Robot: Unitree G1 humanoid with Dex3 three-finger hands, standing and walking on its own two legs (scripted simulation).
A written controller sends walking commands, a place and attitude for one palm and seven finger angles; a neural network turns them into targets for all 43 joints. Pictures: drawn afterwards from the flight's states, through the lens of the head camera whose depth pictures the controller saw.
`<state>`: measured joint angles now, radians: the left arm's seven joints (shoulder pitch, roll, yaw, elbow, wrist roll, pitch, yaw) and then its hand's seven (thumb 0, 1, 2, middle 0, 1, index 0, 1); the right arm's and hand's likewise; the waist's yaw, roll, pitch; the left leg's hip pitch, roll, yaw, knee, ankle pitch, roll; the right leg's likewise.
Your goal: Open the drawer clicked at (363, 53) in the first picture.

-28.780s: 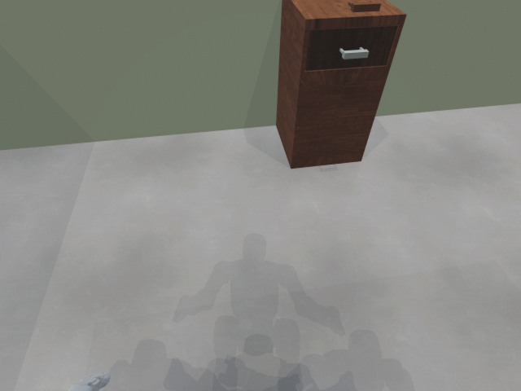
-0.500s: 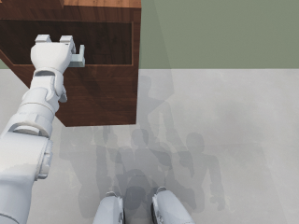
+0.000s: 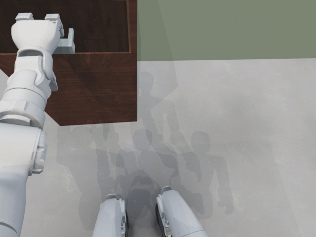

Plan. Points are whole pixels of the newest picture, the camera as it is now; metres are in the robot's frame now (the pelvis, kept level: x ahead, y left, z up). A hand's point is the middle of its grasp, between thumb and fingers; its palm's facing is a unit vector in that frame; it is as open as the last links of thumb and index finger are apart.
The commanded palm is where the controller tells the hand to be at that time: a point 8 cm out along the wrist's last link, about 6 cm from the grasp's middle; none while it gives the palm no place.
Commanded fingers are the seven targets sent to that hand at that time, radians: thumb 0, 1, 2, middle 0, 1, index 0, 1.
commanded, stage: lift the fingers back up to retry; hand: left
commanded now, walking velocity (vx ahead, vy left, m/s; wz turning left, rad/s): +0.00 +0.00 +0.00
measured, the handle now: (51, 39) +0.63 +0.19 +0.03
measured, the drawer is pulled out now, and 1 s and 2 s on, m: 0.00 0.00 0.00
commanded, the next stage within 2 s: re-aim the fingers above the handle in 0.86 s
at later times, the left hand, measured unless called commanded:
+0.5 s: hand (42, 51) +0.57 +0.20 +0.05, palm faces -0.09 -0.03 -1.00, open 13.8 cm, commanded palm +0.56 +0.19 +0.12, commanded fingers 0.00 -0.50 0.30 -0.30 -1.20 -0.30 -1.20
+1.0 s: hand (42, 46) +0.56 +0.19 +0.07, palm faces -0.07 -0.07 -0.99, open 13.8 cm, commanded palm +0.55 +0.20 +0.14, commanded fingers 0.00 -0.50 0.30 -0.30 -1.20 -0.30 -1.20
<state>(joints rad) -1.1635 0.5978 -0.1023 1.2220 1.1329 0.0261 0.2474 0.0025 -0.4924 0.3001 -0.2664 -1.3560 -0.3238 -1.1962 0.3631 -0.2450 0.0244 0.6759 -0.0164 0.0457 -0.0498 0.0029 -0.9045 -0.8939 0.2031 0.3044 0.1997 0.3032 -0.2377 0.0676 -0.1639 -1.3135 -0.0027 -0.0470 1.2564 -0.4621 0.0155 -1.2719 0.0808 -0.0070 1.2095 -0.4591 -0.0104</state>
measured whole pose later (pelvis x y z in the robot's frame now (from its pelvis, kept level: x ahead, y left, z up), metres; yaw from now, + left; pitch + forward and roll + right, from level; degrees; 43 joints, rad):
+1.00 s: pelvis +0.07 +0.01 +0.07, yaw +0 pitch +24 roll -2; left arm -0.82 0.44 -0.05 1.02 1.10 -0.10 0.32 0.00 -0.49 0.30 -0.32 -1.20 -0.32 -1.20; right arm 0.35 -0.24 -0.05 0.70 -0.04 0.11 -0.03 0.00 -0.90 -0.89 0.20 0.30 0.20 0.30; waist -0.15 0.05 -0.17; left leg -0.89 0.00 -0.03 0.92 -0.44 0.02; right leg -0.85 0.07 0.03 0.86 -0.43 -0.01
